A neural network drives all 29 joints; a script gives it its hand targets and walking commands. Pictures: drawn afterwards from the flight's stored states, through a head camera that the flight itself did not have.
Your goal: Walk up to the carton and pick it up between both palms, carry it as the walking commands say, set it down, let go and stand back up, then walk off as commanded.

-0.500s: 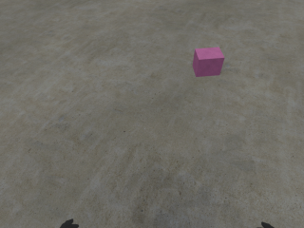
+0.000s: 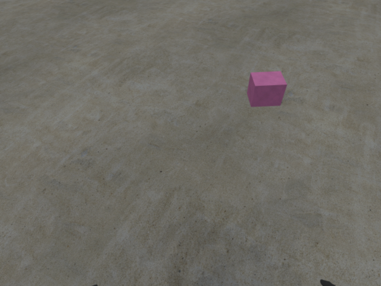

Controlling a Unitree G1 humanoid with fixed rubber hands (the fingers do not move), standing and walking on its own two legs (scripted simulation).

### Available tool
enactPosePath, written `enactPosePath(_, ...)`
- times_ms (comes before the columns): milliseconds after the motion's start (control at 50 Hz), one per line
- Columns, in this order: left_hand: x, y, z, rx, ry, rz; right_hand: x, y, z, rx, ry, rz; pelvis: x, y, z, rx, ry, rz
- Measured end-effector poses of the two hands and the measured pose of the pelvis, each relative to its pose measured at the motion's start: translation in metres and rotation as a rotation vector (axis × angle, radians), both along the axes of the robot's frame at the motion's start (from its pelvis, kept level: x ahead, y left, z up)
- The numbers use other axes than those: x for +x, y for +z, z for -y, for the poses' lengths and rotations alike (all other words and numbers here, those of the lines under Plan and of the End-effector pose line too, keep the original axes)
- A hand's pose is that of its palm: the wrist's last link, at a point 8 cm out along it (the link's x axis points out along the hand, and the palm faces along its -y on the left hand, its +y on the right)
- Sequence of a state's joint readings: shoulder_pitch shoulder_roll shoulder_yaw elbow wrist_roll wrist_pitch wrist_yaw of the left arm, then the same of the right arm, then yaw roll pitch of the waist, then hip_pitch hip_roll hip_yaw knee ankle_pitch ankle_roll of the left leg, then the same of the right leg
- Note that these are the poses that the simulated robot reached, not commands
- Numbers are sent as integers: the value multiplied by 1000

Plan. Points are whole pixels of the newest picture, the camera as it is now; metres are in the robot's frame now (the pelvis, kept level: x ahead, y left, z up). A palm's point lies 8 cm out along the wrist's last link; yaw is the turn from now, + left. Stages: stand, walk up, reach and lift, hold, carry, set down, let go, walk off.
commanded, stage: stand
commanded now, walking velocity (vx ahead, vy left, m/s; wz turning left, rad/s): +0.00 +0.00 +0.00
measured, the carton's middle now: (265, 89) +1.62 -0.51 -0.66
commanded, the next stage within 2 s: walk up in 1.62 s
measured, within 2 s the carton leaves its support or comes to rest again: neither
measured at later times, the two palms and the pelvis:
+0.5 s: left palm out of the picture +0.07 +0.29 -0.10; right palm out of the picture +0.09 -0.28 -0.11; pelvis +0.00 +0.00 +0.02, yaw +0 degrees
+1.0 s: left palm out of the picture +0.07 +0.29 -0.10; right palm out of the picture +0.08 -0.28 -0.11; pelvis +0.00 +0.01 +0.02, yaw +0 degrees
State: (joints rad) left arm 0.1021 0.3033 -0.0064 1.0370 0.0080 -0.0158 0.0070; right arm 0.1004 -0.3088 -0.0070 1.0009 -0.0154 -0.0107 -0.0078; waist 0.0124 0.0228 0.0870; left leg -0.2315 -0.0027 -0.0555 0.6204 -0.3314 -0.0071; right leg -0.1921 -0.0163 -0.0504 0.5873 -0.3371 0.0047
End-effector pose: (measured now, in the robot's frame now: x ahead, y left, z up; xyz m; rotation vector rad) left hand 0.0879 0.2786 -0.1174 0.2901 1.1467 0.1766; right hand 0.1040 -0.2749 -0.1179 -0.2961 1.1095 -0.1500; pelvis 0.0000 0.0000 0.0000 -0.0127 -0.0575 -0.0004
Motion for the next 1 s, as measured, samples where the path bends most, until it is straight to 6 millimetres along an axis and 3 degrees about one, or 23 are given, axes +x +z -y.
enactPosePath(200,-8,10,-4,4,12,-20,0,9,2,-2,-2,-12,0,10,0,4,4,10)
enactPosePath(700,-20,15,-11,7,18,-56,-27,11,4,-4,-28,-72,-2,18,-4,9,1,11)
enactPosePath(1000,-22,16,-15,12,22,-67,-24,13,3,-9,-25,-73,-1,18,-7,10,-2,10)
